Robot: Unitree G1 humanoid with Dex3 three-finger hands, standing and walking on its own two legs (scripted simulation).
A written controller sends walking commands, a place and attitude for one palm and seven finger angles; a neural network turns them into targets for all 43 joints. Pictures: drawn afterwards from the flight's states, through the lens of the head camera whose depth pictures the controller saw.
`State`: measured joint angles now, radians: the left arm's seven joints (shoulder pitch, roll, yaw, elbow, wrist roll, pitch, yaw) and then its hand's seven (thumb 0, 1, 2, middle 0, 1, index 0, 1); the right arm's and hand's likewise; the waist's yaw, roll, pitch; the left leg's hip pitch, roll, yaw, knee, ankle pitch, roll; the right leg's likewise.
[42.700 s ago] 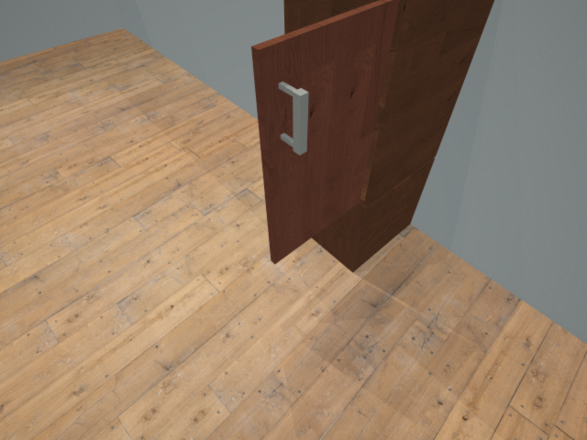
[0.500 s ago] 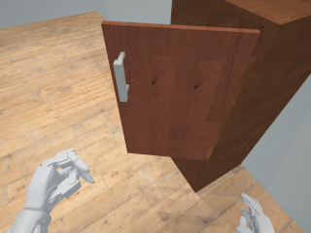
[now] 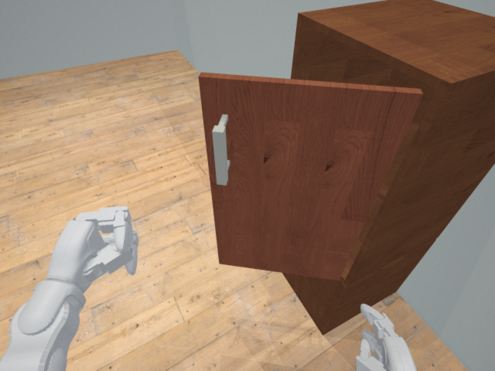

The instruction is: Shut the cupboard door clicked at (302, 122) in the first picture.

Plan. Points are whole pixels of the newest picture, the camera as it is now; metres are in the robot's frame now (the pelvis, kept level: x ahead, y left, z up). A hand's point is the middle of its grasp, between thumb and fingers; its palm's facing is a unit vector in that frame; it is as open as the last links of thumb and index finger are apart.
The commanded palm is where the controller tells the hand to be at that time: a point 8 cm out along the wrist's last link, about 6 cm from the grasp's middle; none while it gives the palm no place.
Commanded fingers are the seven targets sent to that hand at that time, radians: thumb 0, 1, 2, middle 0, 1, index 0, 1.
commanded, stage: raise the hand and make a fist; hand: left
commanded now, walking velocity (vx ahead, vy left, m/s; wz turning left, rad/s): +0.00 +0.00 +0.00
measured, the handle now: (223, 150) +0.47 +0.11 +0.13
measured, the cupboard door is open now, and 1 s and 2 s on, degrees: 54 54 54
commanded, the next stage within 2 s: bring the fist close to the handle in 0.36 s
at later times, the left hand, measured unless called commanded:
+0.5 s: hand (136, 262) +0.22 +0.18 +0.13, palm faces +0.01 -1.00 -0.07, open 3.1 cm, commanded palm +0.20 +0.22 +0.13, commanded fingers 0.00 0.90 0.90 -1.30 -1.50 -1.30 -1.50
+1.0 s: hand (183, 220) +0.29 +0.14 +0.13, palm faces -0.01 -1.00 -0.04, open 3.1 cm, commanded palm +0.28 +0.18 +0.13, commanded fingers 0.00 0.90 0.90 -1.30 -1.50 -1.30 -1.50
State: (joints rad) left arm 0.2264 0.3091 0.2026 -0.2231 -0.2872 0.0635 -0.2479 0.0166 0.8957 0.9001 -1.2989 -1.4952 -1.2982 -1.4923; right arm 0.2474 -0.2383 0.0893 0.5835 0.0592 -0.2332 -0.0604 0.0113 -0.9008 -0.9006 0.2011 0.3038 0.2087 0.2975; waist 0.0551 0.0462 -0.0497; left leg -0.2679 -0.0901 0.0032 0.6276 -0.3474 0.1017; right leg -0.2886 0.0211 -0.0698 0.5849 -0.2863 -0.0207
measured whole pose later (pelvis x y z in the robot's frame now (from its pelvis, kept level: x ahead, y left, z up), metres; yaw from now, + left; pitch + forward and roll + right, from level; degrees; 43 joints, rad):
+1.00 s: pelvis -0.01 -0.03 +0.00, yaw -1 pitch -1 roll +0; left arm -0.06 0.27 0.16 0.04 -0.24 0.08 -0.16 0.02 0.90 0.90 -1.30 -1.50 -1.30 -1.50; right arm 0.24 -0.26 0.07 0.61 0.07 -0.19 -0.07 0.01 -0.90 -0.90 0.20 0.30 0.21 0.30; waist 0.02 0.04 -0.02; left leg -0.26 -0.06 0.01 0.60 -0.32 0.06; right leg -0.29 0.05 -0.07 0.58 -0.26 -0.07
